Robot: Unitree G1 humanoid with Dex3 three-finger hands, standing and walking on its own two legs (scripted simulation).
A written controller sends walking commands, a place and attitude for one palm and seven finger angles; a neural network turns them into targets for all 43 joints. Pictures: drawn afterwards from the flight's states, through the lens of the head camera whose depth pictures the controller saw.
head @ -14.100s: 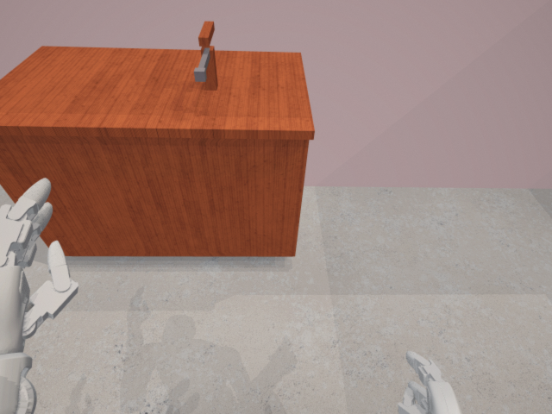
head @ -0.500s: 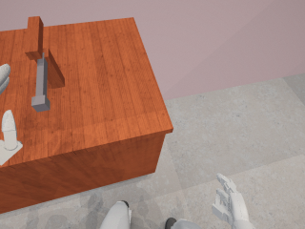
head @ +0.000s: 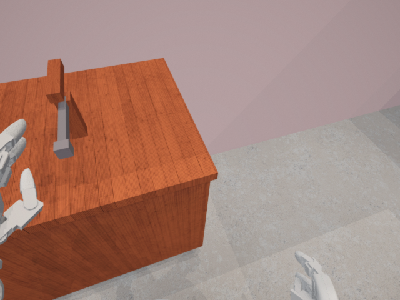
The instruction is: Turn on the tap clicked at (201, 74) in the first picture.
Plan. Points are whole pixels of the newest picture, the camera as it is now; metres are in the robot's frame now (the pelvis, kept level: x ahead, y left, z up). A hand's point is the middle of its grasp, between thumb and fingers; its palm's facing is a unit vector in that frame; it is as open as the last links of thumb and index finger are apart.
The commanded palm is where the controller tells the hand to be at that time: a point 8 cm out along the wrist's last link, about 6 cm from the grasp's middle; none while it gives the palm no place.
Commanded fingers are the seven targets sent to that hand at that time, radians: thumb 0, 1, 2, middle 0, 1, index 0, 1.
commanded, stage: come to a stop and stand still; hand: left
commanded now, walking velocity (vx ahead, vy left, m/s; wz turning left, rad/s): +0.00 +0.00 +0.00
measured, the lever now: (63, 149) +0.37 +0.31 +0.08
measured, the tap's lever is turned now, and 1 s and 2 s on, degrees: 0 0 0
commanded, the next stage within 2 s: look again from close up in 0.70 s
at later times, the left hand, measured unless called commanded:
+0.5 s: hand (14, 178) +0.24 +0.28 +0.18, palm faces +0.42 -0.84 -0.34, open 7.4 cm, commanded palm +0.18 +0.30 +0.18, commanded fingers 0.00 0.90 0.90 -0.20 -0.30 -0.20 -0.30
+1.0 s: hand (28, 181) +0.25 +0.27 +0.17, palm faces +0.39 -0.86 -0.34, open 7.4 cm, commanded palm +0.19 +0.30 +0.18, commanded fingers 0.00 0.90 0.90 -0.20 -0.30 -0.20 -0.30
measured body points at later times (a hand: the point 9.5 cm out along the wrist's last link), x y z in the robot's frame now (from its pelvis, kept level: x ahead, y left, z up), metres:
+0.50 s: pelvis +0.02 +0.02 +0.01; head +0.04 +0.06 +0.46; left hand +0.22 +0.33 +0.19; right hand +0.19 -0.19 -0.06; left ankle +0.04 +0.10 -0.73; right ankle +0.02 -0.13 -0.73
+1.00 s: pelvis +0.03 +0.02 +0.01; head +0.04 +0.04 +0.46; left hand +0.22 +0.32 +0.18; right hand +0.20 -0.20 -0.06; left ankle +0.04 +0.10 -0.73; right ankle +0.02 -0.13 -0.73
